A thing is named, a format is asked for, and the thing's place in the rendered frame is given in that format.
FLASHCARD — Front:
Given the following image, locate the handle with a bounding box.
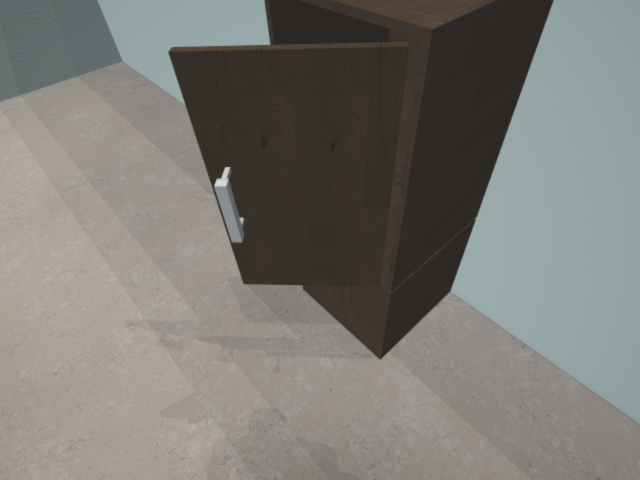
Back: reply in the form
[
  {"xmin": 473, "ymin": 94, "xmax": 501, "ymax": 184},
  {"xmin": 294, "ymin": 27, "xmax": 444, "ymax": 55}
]
[{"xmin": 214, "ymin": 167, "xmax": 245, "ymax": 243}]

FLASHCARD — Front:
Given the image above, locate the cupboard door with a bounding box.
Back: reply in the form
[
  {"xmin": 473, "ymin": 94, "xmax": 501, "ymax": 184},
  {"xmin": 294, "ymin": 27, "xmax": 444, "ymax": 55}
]
[{"xmin": 168, "ymin": 42, "xmax": 409, "ymax": 287}]

